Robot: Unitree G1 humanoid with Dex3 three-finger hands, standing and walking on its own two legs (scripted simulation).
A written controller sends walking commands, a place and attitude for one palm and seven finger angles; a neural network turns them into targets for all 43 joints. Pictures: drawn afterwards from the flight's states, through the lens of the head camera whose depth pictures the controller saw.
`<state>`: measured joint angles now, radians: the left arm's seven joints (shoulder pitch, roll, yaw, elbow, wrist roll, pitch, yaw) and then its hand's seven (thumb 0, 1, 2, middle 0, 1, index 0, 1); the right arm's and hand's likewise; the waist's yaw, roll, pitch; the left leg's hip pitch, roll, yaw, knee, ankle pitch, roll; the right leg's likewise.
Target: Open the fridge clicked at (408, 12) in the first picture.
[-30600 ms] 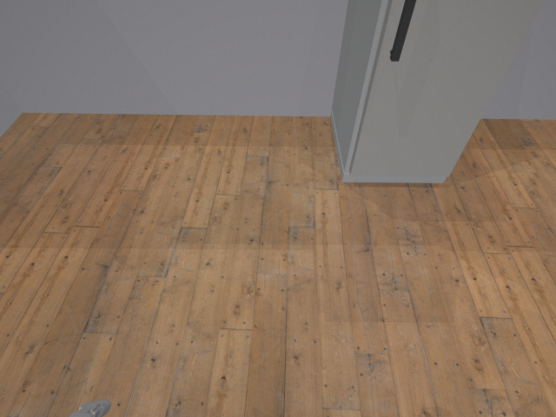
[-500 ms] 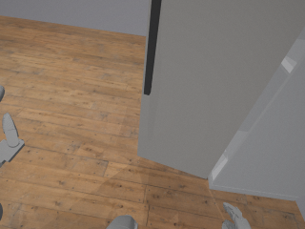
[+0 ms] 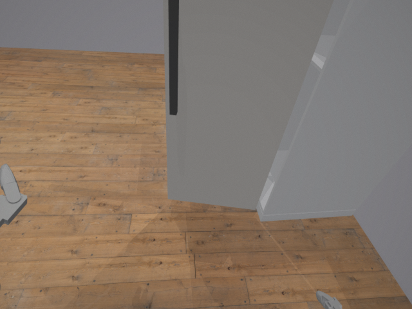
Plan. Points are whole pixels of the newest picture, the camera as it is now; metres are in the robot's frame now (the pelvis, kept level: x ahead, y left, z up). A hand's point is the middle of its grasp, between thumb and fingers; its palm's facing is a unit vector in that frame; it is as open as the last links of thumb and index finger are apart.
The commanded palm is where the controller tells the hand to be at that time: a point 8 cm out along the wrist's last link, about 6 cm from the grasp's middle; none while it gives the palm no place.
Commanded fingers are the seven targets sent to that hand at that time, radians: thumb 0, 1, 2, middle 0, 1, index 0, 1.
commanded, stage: stop stepping back and stand still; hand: left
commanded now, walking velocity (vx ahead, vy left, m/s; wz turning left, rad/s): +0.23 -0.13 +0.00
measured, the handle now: (174, 58) +0.84 +0.18 +0.14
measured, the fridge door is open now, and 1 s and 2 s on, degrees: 78 78 78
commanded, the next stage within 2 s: let the arm hang, fingers relaxed in 0.54 s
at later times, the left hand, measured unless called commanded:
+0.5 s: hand (15, 235) +0.15 +0.27 +0.17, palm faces +0.49 -0.79 -0.37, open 7.4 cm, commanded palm +0.09 +0.30 +0.18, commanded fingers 0.00 0.90 0.90 -0.20 -0.30 -0.20 -0.30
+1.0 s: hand out of the picture +0.04 +0.20 -0.17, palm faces +0.04 -0.98 -0.18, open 6.8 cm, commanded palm none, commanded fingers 0.00 0.90 0.90 -0.20 -0.30 -0.20 -0.30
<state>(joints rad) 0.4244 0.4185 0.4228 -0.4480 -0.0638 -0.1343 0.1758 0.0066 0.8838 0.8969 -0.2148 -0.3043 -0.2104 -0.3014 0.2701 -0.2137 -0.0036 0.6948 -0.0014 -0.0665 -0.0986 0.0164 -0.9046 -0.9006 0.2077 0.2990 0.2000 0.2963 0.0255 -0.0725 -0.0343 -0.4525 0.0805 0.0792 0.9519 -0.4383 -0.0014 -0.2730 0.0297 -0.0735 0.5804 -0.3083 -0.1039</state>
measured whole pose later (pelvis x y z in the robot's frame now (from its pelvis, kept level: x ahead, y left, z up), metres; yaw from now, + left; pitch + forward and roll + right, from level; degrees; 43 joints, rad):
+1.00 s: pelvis -0.02 +0.02 +0.01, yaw +2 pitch +0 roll -1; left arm 0.22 0.19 0.01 0.95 0.01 0.02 0.03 -0.04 1.02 0.89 -0.21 -0.30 -0.21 -0.30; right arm 0.24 -0.20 0.01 0.99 -0.03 0.04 -0.01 0.01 -0.91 -0.90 0.20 0.30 0.20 0.30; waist -0.01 -0.04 0.07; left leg -0.27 0.03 0.06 0.50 -0.22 0.00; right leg -0.21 0.00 -0.08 0.47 -0.26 -0.02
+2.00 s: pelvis +0.02 +0.07 +0.01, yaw -1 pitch -1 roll +0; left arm 0.22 0.16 -0.01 1.16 0.02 0.00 0.03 0.00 0.91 0.90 -0.20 -0.30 -0.20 -0.30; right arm 0.23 -0.15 0.00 1.15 -0.02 0.00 -0.03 0.01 -0.91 -0.90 0.20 0.30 0.20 0.30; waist -0.01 -0.01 0.06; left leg -0.14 -0.02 0.13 0.38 -0.23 0.06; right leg -0.11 -0.05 -0.01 0.38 -0.25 0.04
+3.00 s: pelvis +0.02 +0.06 +0.01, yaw -1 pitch -1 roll +0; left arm 0.22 0.16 -0.01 1.16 0.02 0.00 0.03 0.00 0.91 0.90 -0.20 -0.30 -0.20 -0.30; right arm 0.24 -0.15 -0.01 1.16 -0.02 0.00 -0.04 0.01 -0.91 -0.90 0.20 0.30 0.20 0.30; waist -0.02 -0.01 0.06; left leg -0.14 -0.01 0.13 0.37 -0.22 0.05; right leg -0.11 -0.04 -0.01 0.36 -0.24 0.03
